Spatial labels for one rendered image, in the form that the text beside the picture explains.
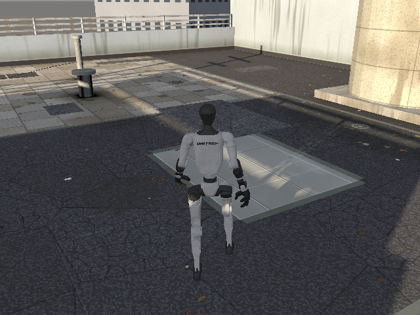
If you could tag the right robot upper arm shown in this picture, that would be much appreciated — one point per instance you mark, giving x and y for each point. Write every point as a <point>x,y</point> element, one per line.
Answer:
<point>231,148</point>

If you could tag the robot left shin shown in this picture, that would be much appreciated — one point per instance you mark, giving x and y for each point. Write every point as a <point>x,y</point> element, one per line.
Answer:
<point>196,249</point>

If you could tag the robot left forearm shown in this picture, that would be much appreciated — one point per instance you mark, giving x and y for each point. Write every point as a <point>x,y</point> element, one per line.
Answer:
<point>179,170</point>

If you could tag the left robot hand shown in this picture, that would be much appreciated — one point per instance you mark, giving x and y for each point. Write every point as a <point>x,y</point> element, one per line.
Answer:
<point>177,180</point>

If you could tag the robot right forearm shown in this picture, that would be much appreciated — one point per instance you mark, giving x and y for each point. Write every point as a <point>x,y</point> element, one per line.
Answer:
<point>240,177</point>

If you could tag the humanoid robot head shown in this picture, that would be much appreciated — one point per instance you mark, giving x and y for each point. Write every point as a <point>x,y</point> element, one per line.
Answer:
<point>207,113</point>

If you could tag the right robot hand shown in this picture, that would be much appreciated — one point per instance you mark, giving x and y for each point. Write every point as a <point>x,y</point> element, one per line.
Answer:
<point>246,198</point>

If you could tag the left robot upper arm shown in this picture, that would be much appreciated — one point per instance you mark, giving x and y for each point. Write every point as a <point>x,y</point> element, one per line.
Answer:
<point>184,149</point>

